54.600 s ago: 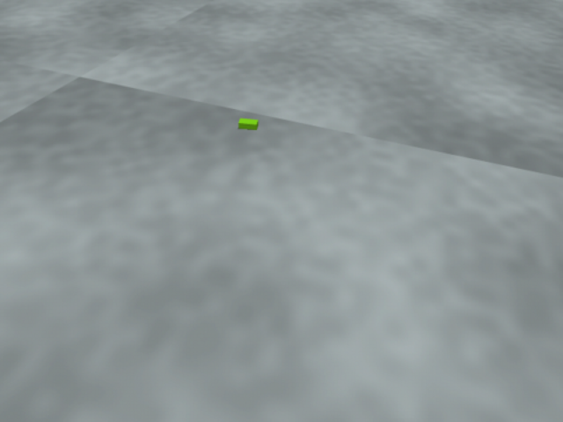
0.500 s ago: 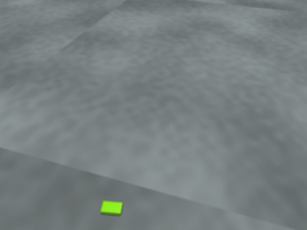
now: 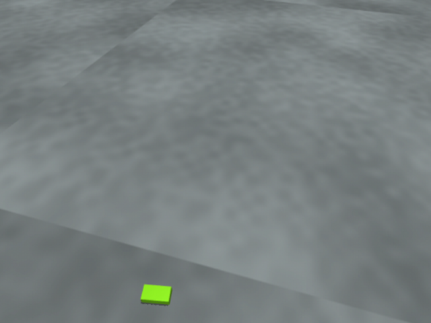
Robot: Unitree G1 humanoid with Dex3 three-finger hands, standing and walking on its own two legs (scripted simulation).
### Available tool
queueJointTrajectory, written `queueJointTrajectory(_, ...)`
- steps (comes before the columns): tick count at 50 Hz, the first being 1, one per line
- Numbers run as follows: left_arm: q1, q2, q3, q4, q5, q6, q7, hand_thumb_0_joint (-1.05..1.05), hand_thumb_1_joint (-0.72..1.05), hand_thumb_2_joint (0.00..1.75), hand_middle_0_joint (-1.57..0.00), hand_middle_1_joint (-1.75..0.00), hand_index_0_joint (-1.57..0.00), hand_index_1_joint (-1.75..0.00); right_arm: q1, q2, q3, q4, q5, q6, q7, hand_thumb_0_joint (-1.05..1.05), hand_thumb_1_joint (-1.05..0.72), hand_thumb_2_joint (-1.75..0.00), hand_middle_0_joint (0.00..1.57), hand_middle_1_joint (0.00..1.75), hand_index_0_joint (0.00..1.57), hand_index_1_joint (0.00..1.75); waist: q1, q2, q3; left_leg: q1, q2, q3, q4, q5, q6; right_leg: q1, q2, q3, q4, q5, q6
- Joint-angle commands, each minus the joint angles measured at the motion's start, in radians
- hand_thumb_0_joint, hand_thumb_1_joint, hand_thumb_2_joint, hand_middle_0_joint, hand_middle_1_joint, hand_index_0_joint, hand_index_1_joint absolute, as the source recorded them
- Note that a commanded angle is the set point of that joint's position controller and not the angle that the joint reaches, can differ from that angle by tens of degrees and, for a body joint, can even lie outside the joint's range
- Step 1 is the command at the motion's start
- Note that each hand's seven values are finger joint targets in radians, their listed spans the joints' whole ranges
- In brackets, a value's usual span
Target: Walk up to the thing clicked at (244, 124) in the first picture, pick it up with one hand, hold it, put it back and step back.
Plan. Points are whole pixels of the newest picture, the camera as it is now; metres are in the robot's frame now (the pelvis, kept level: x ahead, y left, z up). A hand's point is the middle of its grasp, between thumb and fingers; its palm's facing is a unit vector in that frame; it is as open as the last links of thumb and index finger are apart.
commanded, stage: stand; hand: left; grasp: from above
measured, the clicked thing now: (156, 294) +0.44 +0.24 -0.76
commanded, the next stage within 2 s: step back in 0.68 s
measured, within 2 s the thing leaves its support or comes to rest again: neither
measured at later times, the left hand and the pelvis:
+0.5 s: hand out of the picture +0.07 +0.25 -0.16, palm faces +0.01 -0.94 -0.34, open 7.4 cm; pelvis +0.00 +0.00 +0.00, yaw +0 degrees
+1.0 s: hand out of the picture +0.10 +0.31 -0.18, palm faces +0.01 -0.93 -0.37, open 7.4 cm; pelvis -0.03 +0.04 -0.03, yaw +1 degrees
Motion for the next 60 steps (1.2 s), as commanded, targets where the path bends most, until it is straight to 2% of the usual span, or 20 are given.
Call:
queueJointTrajectory(1,-0.035,0.205,0.035,-0.061,-0.004,-0.022,0.016,0.0,0.9,0.9,-0.2,-0.3,-0.2,-0.3,-0.031,-0.201,-0.04,-0.051,-0.001,-0.023,-0.009,0.0,-0.9,-0.9,0.2,0.3,0.2,0.3,-0.001,0.007,-0.086,-0.012,0.09,-0.055,-0.05,0.177,0.052,0.032,-0.099,0.073,-0.047,0.135,-0.031)
queueJointTrajectory(16,-0.028,0.213,0.033,-0.06,-0.004,-0.021,0.011,0.0,0.9,0.9,-0.2,-0.3,-0.2,-0.3,-0.031,-0.206,-0.038,-0.05,0.0,-0.021,-0.005,0.0,-0.9,-0.9,0.2,0.3,0.2,0.3,-0.006,0.003,-0.05,-0.045,0.082,-0.058,-0.073,0.083,0.05,0.011,-0.095,0.078,-0.066,0.06,-0.031)
queueJointTrajectory(33,-0.029,0.217,0.029,-0.07,-0.006,-0.025,0.01,0.0,0.9,0.9,-0.2,-0.3,-0.2,-0.3,-0.025,-0.216,-0.038,-0.053,0.0,-0.022,-0.003,0.0,-0.9,-0.9,0.2,0.3,0.2,0.3,-0.005,-0.013,-0.079,-0.009,0.09,-0.056,-0.052,0.155,0.048,0.015,-0.1,0.079,-0.06,0.119,-0.034)
queueJointTrajectory(34,-0.035,0.294,0.073,-0.09,-0.026,-0.019,0.017,0.0,0.9,0.9,-0.2,-0.3,-0.2,-0.3,-0.058,-0.27,-0.056,-0.071,0.01,-0.004,0.003,0.0,-0.9,-0.9,0.2,0.3,0.2,0.3,-0.01,-0.025,0.011,-0.099,0.063,-0.056,0.067,0.313,0.07,-0.038,-0.1,0.092,0.024,0.314,-0.05)
queueJointTrajectory(37,-0.003,0.299,0.086,-0.126,-0.031,-0.013,0.027,0.0,0.9,0.9,-0.2,-0.3,-0.2,-0.3,-0.037,-0.235,-0.057,-0.109,0.024,0.009,0.005,0.0,-0.9,-0.9,0.2,0.3,0.2,0.3,-0.012,-0.06,-0.069,-0.092,0.01,0.005,0.225,0.294,0.068,-0.023,-0.159,0.125,0.045,0.462,-0.123)
queueJointTrajectory(39,-0.047,0.312,0.094,-0.166,-0.023,-0.005,0.029,0.0,0.9,0.9,-0.2,-0.3,-0.2,-0.3,-0.007,-0.224,-0.067,-0.121,0.023,0.023,0.007,0.0,-0.9,-0.9,0.2,0.3,0.2,0.3,-0.024,-0.126,-0.1,-0.119,-0.045,0.034,0.348,0.096,0.06,-0.059,-0.24,0.188,0.032,0.455,-0.2)
queueJointTrajectory(41,-0.1,0.316,0.098,-0.219,-0.005,0.0,0.029,0.0,0.9,0.9,-0.2,-0.3,-0.2,-0.3,0.031,-0.234,-0.079,-0.138,0.017,0.039,0.013,0.0,-0.9,-0.9,0.2,0.3,0.2,0.3,-0.033,-0.198,-0.127,-0.152,-0.07,0.014,0.513,-0.281,0.077,-0.102,-0.325,0.242,0.045,0.435,-0.267)
queueJointTrajectory(42,-0.111,0.318,0.099,-0.236,0.004,0.003,0.029,0.0,0.9,0.9,-0.2,-0.3,-0.2,-0.3,0.046,-0.233,-0.08,-0.151,0.015,0.044,0.018,0.0,-0.9,-0.9,0.2,0.3,0.2,0.3,-0.038,-0.199,-0.116,-0.151,-0.054,-0.007,0.52,-0.329,0.084,-0.15,-0.326,0.229,0.057,0.389,-0.268)
queueJointTrajectory(45,-0.15,0.298,0.089,-0.272,0.005,0.015,0.028,0.0,0.9,0.9,-0.2,-0.3,-0.2,-0.3,0.083,-0.229,-0.089,-0.163,0.018,0.038,0.024,0.0,-0.9,-0.9,0.2,0.3,0.2,0.3,-0.054,-0.191,-0.104,-0.148,-0.043,0.014,0.348,-0.16,0.086,-0.149,-0.243,0.148,0.177,0.35,-0.193)
queueJointTrajectory(46,-0.155,0.292,0.084,-0.285,0.001,0.021,0.028,0.0,0.9,0.9,-0.2,-0.3,-0.2,-0.3,0.108,-0.236,-0.095,-0.169,0.011,0.03,0.02,0.0,-0.9,-0.9,0.2,0.3,0.2,0.3,-0.068,-0.161,-0.108,-0.141,-0.011,0.007,0.201,0.085,0.083,-0.134,-0.194,0.117,0.25,0.297,-0.141)
queueJointTrajectory(47,-0.137,0.245,0.075,-0.295,-0.014,0.031,0.025,0.0,0.9,0.9,-0.2,-0.3,-0.2,-0.3,0.079,-0.285,-0.106,-0.178,-0.003,0.021,0.013,0.0,-0.9,-0.9,0.2,0.3,0.2,0.3,-0.051,0.028,-0.1,-0.134,0.091,-0.123,0.092,0.366,0.099,-0.174,-0.071,0.048,0.391,0.166,-0.086)
queueJointTrajectory(48,-0.127,0.204,0.069,-0.305,-0.026,0.04,0.03,0.0,0.9,0.9,-0.2,-0.3,-0.2,-0.3,0.079,-0.344,-0.121,-0.187,-0.014,0.015,0.007,0.0,-0.9,-0.9,0.2,0.3,0.2,0.3,-0.055,0.198,-0.088,-0.032,0.189,-0.302,0.028,0.59,0.132,-0.338,0.099,0.072,0.543,-0.22,-0.061)
queueJointTrajectory(49,-0.075,0.203,0.072,-0.293,-0.02,0.054,0.038,0.0,0.9,0.9,-0.2,-0.3,-0.2,-0.3,0.086,-0.351,-0.123,-0.193,-0.022,0.01,0.004,0.0,-0.9,-0.9,0.2,0.3,0.2,0.3,-0.032,0.128,-0.122,0.03,0.241,-0.341,0.047,0.628,0.181,-0.382,0.124,0.172,0.646,-0.428,-0.065)
queueJointTrajectory(50,-0.037,0.204,0.065,-0.294,-0.017,0.058,0.042,0.0,0.9,0.9,-0.2,-0.3,-0.2,-0.3,0.073,-0.364,-0.123,-0.21,-0.018,0.008,-0.001,0.0,-0.9,-0.9,0.2,0.3,0.2,0.3,-0.031,0.128,-0.13,0.031,0.269,-0.327,0.083,0.751,0.2,-0.398,0.127,0.205,0.723,-0.469,-0.063)
queueJointTrajectory(51,-0.041,0.202,0.063,-0.292,-0.016,0.056,0.048,0.0,0.9,0.9,-0.2,-0.3,-0.2,-0.3,0.052,-0.371,-0.127,-0.228,-0.017,0.008,-0.005,0.0,-0.9,-0.9,0.2,0.3,0.2,0.3,-0.041,0.181,-0.141,0.016,0.283,-0.357,0.066,0.694,0.196,-0.409,0.131,0.242,0.761,-0.458,-0.064)
queueJointTrajectory(54,0.013,0.237,0.072,-0.276,-0.028,0.057,0.048,0.0,0.9,0.9,-0.2,-0.3,-0.2,-0.3,-0.043,-0.288,-0.112,-0.272,-0.024,0.007,-0.022,0.0,-0.9,-0.9,0.2,0.3,0.2,0.3,0.015,0.166,-0.144,0.07,0.191,-0.187,0.119,0.585,0.211,-0.434,0.114,0.252,0.831,-0.322,-0.055)
queueJointTrajectory(55,0.023,0.239,0.073,-0.283,-0.023,0.054,0.043,0.0,0.9,0.9,-0.2,-0.3,-0.2,-0.3,-0.021,-0.267,-0.106,-0.278,-0.02,0.006,-0.026,0.0,-0.9,-0.9,0.2,0.3,0.2,0.3,0.01,0.152,-0.157,0.104,0.177,-0.168,0.136,0.598,0.198,-0.44,0.116,0.234,0.826,-0.297,-0.045)
queueJointTrajectory(57,0.007,0.24,0.076,-0.298,-0.012,0.049,0.04,0.0,0.9,0.9,-0.2,-0.3,-0.2,-0.3,0.025,-0.26,-0.11,-0.281,-0.015,0.005,-0.03,0.0,-0.9,-0.9,0.2,0.3,0.2,0.3,-0.022,0.11,-0.161,0.132,0.203,-0.187,0.141,0.585,0.247,-0.429,0.114,0.215,0.803,-0.312,-0.02)
queueJointTrajectory(58,-0.001,0.237,0.074,-0.314,-0.009,0.044,0.038,0.0,0.9,0.9,-0.2,-0.3,-0.2,-0.3,0.048,-0.258,-0.113,-0.283,-0.011,0.007,-0.032,0.0,-0.9,-0.9,0.2,0.3,0.2,0.3,-0.029,0.096,-0.157,0.169,0.196,-0.176,0.151,0.583,0.238,-0.445,0.11,0.204,0.743,-0.305,-0.014)
queueJointTrajectory(60,-0.015,0.231,0.076,-0.334,-0.008,0.035,0.036,0.0,0.9,0.9,-0.2,-0.3,-0.2,-0.3,0.075,-0.261,-0.113,-0.287,-0.006,0.008,-0.034,0.0,-0.9,-0.9,0.2,0.3,0.2,0.3,-0.052,0.092,-0.15,0.201,0.222,-0.189,0.169,0.598,0.273,-0.443,0.092,0.187,0.649,-0.316,-0.003)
